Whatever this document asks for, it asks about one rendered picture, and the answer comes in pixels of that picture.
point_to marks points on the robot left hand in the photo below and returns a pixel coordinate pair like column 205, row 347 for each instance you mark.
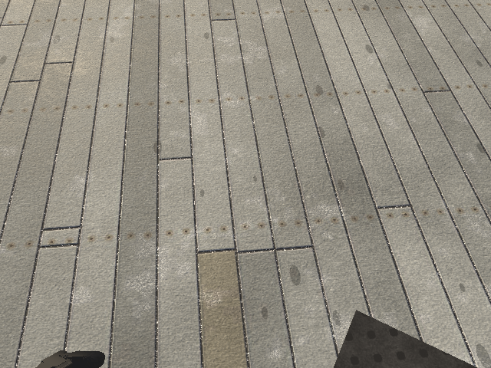
column 77, row 359

